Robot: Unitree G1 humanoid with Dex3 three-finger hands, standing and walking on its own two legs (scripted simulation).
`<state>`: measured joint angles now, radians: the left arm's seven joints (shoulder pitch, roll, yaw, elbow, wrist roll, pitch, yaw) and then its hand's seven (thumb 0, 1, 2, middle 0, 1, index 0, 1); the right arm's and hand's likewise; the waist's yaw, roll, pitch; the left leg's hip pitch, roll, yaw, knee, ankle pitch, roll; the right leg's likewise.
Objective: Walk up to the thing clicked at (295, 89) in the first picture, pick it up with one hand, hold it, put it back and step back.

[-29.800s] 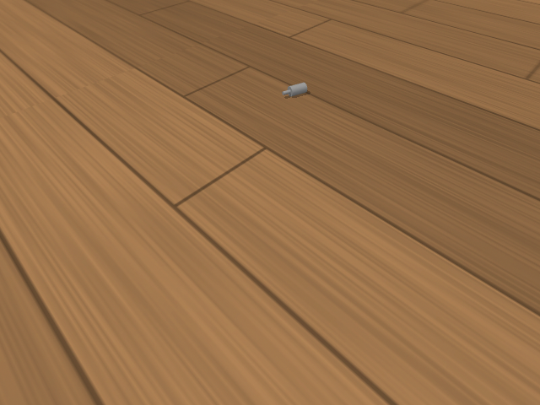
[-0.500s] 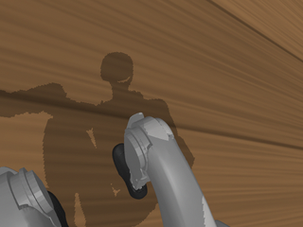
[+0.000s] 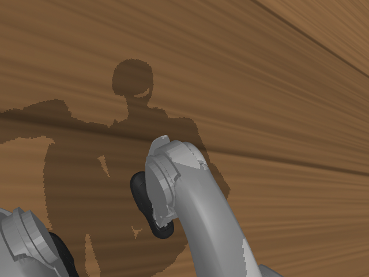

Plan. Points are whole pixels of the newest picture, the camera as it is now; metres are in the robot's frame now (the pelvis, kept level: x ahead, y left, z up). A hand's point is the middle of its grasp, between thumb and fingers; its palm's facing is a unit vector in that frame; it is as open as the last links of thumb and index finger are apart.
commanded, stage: open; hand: left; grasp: from above
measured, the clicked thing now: out of the picture +0.43 +0.32 -0.28
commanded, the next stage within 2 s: withdraw in 0.66 s
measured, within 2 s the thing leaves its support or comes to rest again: neither
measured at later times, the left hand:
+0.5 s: hand out of the picture +0.45 +0.30 -0.27, palm faces -0.29 -0.34 -0.89, open 12.6 cm
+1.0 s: hand out of the picture +0.47 +0.30 -0.25, palm faces -0.20 -0.37 -0.90, open 13.6 cm
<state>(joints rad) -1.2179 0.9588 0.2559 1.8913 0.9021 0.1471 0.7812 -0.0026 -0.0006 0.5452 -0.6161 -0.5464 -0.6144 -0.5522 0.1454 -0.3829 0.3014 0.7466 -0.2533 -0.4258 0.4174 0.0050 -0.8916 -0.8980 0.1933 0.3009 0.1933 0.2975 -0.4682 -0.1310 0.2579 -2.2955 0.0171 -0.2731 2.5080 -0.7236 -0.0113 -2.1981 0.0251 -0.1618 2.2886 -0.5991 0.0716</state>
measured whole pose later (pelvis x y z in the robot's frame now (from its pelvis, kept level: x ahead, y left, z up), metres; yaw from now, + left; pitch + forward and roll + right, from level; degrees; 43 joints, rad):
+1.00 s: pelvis +0.00 +0.00 +0.01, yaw +0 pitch +30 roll -15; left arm -1.16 0.88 0.23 1.64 0.86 0.18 0.68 0.00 -0.44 0.99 -0.14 -0.97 -0.14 -0.98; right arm 0.19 -0.37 0.27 0.74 -0.23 -0.39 0.41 0.01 -0.91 -0.90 0.19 0.30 0.19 0.30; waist -0.42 -0.11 0.21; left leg -2.29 0.02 -0.27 2.47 -0.73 -0.02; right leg -2.19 0.02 -0.16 2.26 -0.61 0.06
